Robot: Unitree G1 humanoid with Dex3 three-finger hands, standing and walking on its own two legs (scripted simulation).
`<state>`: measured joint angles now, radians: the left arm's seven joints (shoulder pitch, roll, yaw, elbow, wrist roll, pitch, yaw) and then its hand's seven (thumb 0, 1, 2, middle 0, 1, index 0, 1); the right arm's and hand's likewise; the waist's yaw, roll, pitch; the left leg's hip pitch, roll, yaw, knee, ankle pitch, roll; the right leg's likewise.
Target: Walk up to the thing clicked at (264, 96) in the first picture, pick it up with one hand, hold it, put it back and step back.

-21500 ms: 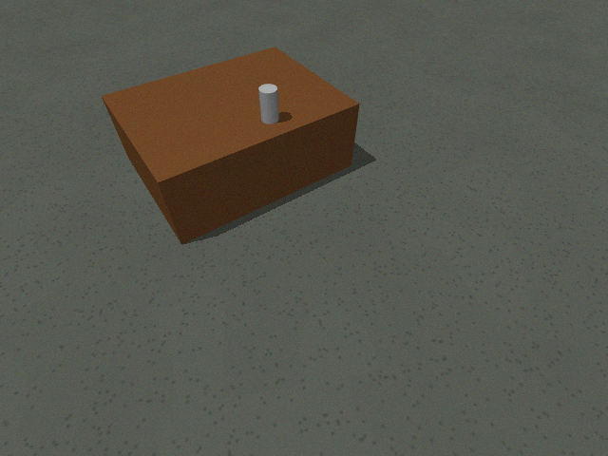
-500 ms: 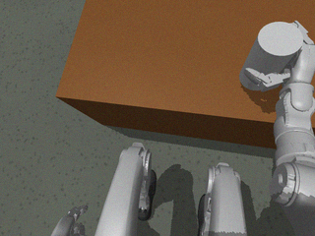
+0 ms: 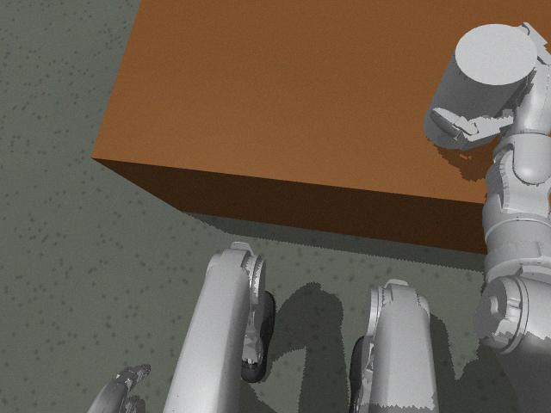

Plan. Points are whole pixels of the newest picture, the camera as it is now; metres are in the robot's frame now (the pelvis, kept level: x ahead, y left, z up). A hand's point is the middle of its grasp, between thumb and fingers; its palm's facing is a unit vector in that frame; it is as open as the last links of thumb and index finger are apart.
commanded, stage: loosen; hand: right
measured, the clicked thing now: (469, 95) +0.55 -0.14 +0.00
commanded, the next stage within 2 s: open in 0.16 s
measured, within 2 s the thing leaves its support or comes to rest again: neither
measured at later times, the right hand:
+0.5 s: hand (473, 93) +0.55 -0.14 +0.00, palm faces +0.02 +1.00 -0.02, open 11.8 cm
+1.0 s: hand (536, 47) +0.56 -0.18 +0.07, palm faces +0.09 +0.99 -0.06, open 16.3 cm
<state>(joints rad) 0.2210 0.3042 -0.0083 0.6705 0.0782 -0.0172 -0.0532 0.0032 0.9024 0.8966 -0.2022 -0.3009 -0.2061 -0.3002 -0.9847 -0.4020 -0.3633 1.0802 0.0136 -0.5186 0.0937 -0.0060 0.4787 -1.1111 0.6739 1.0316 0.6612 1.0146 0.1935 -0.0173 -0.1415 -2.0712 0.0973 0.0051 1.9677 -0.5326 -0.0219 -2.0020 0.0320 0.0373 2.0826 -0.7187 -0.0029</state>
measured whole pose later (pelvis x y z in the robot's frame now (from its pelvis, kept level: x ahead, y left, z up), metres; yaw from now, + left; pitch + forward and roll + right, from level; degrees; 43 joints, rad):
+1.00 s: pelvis +0.00 +0.00 +0.02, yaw +0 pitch +35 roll +3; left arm 0.21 0.29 -0.02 0.65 0.05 0.02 -0.02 0.00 0.91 0.89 -0.20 -0.30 -0.20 -0.30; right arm -1.01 -0.49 -0.42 0.99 0.01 -0.40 0.11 -0.01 0.46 -0.17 0.20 0.19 0.20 0.18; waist 0.19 -0.03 -0.13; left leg -1.99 0.09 0.01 1.90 -0.52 -0.02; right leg -1.93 0.02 0.04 2.02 -0.71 0.00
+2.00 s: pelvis +0.08 +0.01 +0.29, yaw +1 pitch +12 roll +2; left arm 0.31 0.23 -0.01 0.62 -0.04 0.05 0.10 0.01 0.90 0.90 -0.20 -0.30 -0.21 -0.30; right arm -0.13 -0.28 -0.13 0.68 0.02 0.03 -0.13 -0.01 0.47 -0.10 0.07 0.07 0.07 0.06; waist 0.06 -0.01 -0.09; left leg -0.72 0.02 0.05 0.85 -0.34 -0.01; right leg -0.66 -0.04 0.02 0.93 -0.49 0.01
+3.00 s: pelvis +0.08 +0.01 +0.33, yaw +0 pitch -2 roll +0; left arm 0.24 0.31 0.02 0.85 0.06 0.01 0.02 0.01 0.90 0.90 -0.20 -0.30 -0.21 -0.30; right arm 0.26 -0.33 -0.02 0.82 -0.04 0.01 -0.02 -0.01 0.53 -0.06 0.06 0.05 0.06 0.05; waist 0.00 -0.01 0.00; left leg -0.31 0.05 0.04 0.59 -0.26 -0.01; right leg -0.21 0.00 0.00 0.58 -0.34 0.01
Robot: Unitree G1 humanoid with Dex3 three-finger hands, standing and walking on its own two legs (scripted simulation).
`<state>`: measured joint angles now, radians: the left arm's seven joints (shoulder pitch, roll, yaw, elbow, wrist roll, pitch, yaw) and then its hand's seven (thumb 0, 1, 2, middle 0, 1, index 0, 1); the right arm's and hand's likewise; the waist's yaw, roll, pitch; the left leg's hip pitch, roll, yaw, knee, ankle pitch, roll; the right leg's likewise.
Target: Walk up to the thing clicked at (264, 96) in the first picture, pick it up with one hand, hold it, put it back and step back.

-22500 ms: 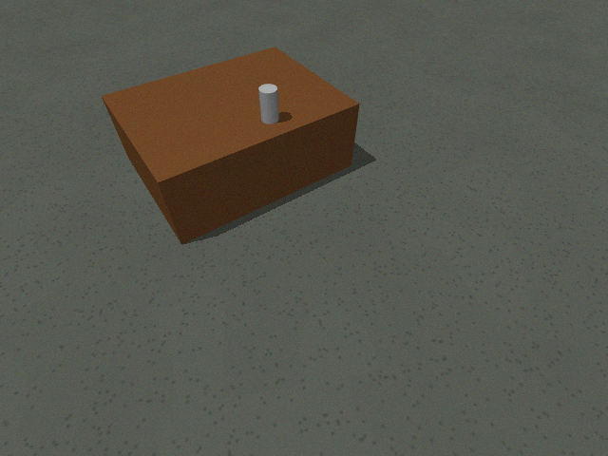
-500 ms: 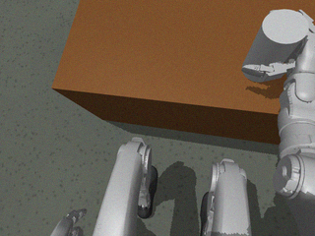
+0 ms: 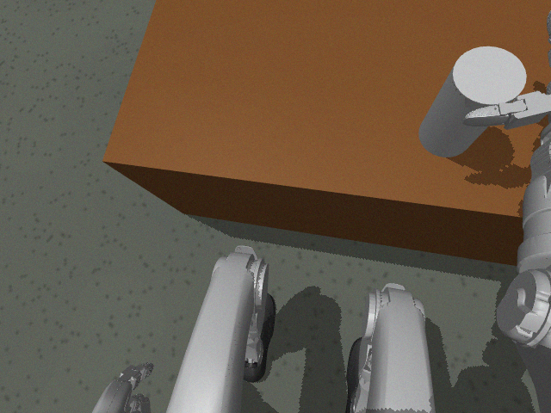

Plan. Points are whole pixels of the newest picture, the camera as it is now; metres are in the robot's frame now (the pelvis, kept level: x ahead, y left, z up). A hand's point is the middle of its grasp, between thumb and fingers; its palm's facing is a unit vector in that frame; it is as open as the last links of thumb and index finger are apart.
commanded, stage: withdraw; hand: right
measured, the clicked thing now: (463, 109) +0.55 -0.14 -0.02
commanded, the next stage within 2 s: rise in 0.06 s
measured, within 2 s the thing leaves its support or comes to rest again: neither
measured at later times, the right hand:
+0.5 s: hand out of the picture +0.54 -0.25 +0.14, palm faces +0.17 +0.93 -0.33, open 17.4 cm
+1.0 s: hand out of the picture +0.38 -0.21 +0.18, palm faces +0.15 +0.94 -0.30, open 17.1 cm
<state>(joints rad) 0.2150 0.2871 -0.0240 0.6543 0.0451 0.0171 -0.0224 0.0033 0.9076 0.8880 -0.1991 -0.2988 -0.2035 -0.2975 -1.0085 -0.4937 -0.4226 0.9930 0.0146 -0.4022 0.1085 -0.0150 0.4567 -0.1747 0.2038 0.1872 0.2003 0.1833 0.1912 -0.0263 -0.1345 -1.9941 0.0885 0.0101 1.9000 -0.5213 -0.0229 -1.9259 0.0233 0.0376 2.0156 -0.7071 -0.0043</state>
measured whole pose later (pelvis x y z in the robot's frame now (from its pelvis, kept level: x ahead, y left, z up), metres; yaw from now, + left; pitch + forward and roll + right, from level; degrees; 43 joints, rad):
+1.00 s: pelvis +0.08 +0.01 +0.27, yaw +1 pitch +12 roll +2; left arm 0.31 0.23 -0.01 0.62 -0.04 0.05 0.10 0.01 0.90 0.90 -0.20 -0.30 -0.21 -0.30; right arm -0.13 -0.28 -0.13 0.68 0.02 0.03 -0.13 -0.01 0.47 -0.10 0.07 0.07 0.07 0.06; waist 0.06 -0.01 -0.09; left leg -0.72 0.02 0.05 0.85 -0.34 -0.01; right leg -0.66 -0.04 0.02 0.93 -0.49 0.01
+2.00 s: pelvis +0.09 +0.01 +0.31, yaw +0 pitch -2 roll +0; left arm 0.24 0.31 0.02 0.85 0.06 0.01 0.02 0.01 0.90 0.90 -0.20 -0.30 -0.21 -0.30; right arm 0.26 -0.33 -0.02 0.82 -0.04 0.01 -0.02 -0.01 0.53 -0.06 0.06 0.05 0.06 0.05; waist 0.00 -0.01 0.00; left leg -0.31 0.05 0.04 0.59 -0.26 -0.01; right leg -0.21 0.00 0.00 0.58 -0.34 0.01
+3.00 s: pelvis +0.09 +0.03 +0.32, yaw +1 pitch -3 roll -1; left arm 0.17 0.33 0.01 1.12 0.02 0.01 0.01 0.01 0.90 0.90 -0.20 -0.30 -0.21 -0.30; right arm 0.13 -0.33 0.01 1.13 -0.01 0.00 -0.01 -0.01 0.52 -0.06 0.06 0.05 0.06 0.05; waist 0.00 -0.01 0.04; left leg -0.18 0.03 0.04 0.39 -0.16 0.00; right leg -0.06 -0.03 0.00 0.34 -0.22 0.03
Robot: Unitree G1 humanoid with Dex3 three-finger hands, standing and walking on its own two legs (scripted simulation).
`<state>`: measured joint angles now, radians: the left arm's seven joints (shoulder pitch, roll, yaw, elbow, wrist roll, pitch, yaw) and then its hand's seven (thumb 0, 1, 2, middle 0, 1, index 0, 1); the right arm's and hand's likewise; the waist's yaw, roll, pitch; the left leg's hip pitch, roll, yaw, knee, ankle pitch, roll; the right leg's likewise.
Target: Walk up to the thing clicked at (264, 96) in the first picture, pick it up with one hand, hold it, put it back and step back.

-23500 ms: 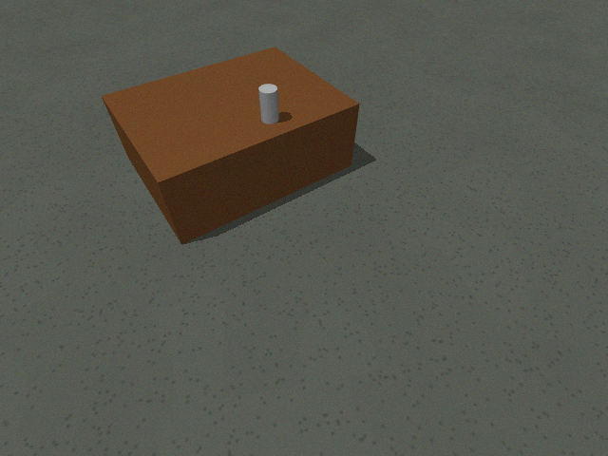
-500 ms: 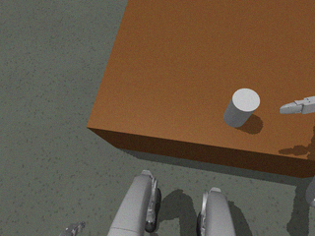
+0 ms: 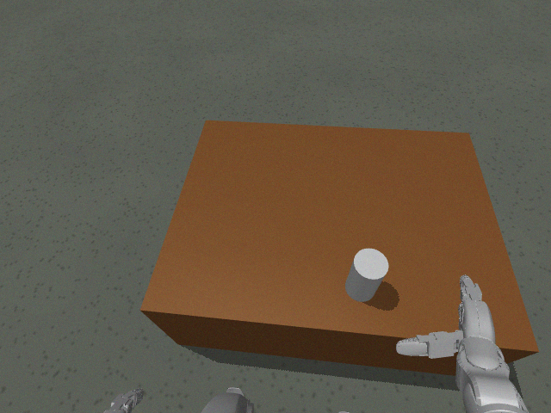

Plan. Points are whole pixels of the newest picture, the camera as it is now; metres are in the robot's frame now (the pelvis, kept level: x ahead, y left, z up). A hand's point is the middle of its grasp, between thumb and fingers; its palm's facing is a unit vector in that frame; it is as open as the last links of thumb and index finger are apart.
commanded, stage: home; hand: right
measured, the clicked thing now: (365, 276) +0.46 -0.16 -0.30
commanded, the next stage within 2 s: none
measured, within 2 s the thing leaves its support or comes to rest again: neither
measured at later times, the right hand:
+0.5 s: hand (423, 410) +0.17 -0.17 -0.06, palm faces +0.18 +0.95 -0.26, open 17.5 cm
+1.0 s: hand out of the picture +0.09 -0.24 -0.10, palm faces +0.01 +0.93 -0.37, open 17.4 cm
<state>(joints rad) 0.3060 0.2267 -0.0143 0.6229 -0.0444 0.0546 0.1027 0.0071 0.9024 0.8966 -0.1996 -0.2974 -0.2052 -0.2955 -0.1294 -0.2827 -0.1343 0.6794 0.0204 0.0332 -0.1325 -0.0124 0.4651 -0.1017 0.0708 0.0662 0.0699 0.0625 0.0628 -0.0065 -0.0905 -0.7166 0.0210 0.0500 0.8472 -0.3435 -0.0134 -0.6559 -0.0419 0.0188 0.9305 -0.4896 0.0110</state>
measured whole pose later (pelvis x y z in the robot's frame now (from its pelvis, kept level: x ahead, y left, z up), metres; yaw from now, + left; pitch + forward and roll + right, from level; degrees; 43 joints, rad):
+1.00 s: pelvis +0.00 +0.01 +0.04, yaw -1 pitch -2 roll +0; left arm 0.24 0.31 0.02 0.85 0.06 0.01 0.02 0.01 0.90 0.90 -0.20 -0.30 -0.21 -0.30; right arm 0.26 -0.33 -0.02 0.82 -0.04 0.01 -0.02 -0.01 0.53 -0.06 0.06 0.05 0.06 0.05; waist 0.00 -0.01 0.00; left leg -0.31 0.05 0.04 0.59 -0.26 -0.01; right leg -0.21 0.00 0.00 0.58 -0.34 0.01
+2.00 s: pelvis +0.00 +0.02 +0.05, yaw +0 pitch -3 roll -1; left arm 0.17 0.33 0.01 1.12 0.02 0.01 0.01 0.01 0.90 0.90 -0.20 -0.30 -0.21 -0.30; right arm 0.13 -0.33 0.01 1.13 -0.01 0.00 -0.01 -0.01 0.52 -0.06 0.06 0.05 0.06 0.05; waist 0.00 -0.01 0.04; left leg -0.18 0.03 0.04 0.39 -0.16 0.00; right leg -0.06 -0.03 0.00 0.34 -0.22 0.03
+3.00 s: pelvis +0.02 +0.02 +0.06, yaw +1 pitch -2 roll +0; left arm 0.14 0.34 0.01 1.11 0.02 0.01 0.00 0.01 0.91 0.90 -0.20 -0.30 -0.21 -0.30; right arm 0.09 -0.34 0.00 1.14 -0.01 -0.01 -0.01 0.00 -0.87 -0.89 0.21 0.30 0.20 0.29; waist 0.00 -0.01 0.04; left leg -0.15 0.00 0.03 0.35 -0.16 0.01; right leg -0.02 -0.05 -0.02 0.30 -0.24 0.04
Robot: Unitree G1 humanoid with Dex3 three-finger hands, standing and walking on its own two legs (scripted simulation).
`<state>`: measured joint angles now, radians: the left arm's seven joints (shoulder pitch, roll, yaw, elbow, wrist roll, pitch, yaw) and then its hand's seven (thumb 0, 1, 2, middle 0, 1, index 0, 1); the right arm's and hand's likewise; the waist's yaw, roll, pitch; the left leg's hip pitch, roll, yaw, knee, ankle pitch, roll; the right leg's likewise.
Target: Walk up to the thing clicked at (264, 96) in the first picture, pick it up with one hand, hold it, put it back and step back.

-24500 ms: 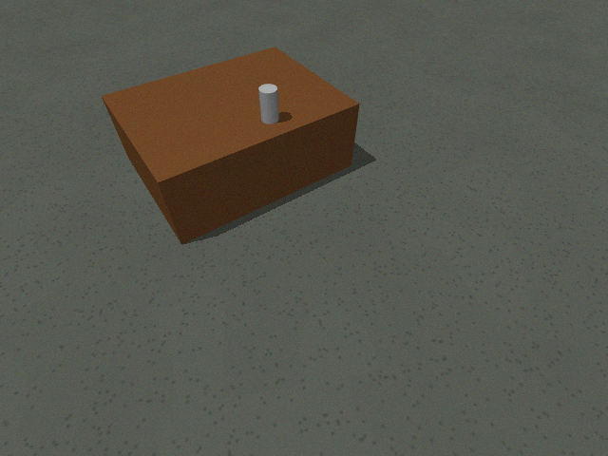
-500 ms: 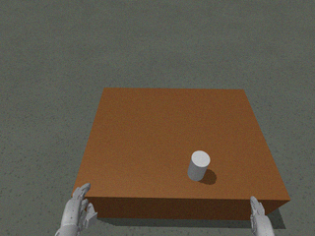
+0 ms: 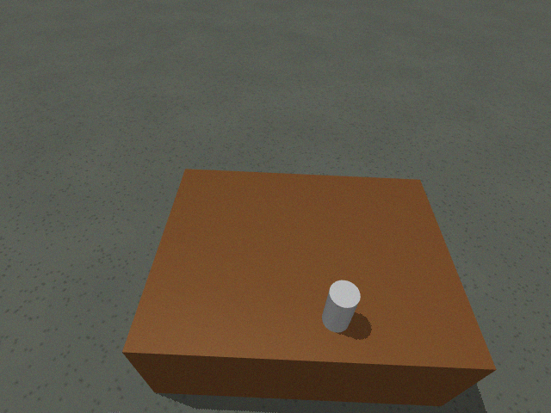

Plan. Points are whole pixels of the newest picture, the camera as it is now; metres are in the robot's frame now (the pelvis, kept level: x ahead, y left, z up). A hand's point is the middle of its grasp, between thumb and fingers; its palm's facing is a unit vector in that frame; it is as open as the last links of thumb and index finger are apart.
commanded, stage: home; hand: right
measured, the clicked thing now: (339, 307) +0.46 -0.16 -0.33
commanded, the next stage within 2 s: stand in 1.22 s
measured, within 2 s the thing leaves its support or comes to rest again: neither
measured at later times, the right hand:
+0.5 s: hand out of the picture +0.05 -0.24 -0.14, palm faces +0.00 +0.93 -0.37, open 17.3 cm
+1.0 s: hand out of the picture +0.07 -0.24 -0.14, palm faces -0.03 +0.93 -0.36, open 17.4 cm
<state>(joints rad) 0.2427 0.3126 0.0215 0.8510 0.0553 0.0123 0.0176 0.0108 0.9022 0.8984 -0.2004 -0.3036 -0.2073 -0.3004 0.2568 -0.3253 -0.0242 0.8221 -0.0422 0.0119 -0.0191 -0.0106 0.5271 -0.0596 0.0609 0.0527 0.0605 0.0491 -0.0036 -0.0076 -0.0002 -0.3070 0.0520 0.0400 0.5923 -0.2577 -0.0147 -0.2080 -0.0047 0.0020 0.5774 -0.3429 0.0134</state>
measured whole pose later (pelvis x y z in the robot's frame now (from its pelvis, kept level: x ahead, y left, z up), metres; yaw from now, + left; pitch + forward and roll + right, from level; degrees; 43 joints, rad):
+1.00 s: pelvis +0.00 +0.01 +0.02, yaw +1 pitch -3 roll -1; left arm 0.17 0.33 0.01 1.12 0.02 0.01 0.01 0.01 0.90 0.90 -0.20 -0.30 -0.21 -0.30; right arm 0.13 -0.33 0.01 1.13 -0.01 0.00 -0.01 -0.01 0.52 -0.06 0.06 0.05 0.06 0.05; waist 0.00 -0.01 0.04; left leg -0.18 0.03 0.04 0.39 -0.16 0.00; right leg -0.06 -0.03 0.00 0.34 -0.22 0.03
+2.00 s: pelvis +0.02 +0.02 +0.02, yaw +2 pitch -2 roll +0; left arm 0.14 0.34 0.01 1.11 0.02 0.01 0.00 0.01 0.91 0.90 -0.20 -0.30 -0.21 -0.30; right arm 0.09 -0.34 0.00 1.14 -0.01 -0.01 -0.01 0.00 -0.87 -0.89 0.21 0.30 0.20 0.29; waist 0.00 -0.01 0.04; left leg -0.15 0.00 0.03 0.35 -0.16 0.01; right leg -0.02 -0.05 -0.02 0.30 -0.24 0.04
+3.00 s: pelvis +0.02 +0.02 +0.02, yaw +3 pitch -2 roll +0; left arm 0.15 0.35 0.01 1.10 0.02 0.00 0.00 0.01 0.91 0.90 -0.20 -0.30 -0.21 -0.30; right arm 0.11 -0.34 0.00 1.13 -0.01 -0.01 0.00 0.00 -0.90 -0.90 0.21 0.30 0.20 0.30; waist 0.00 -0.01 0.05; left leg -0.16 0.00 0.01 0.36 -0.16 0.01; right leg -0.02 -0.05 -0.04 0.30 -0.24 0.04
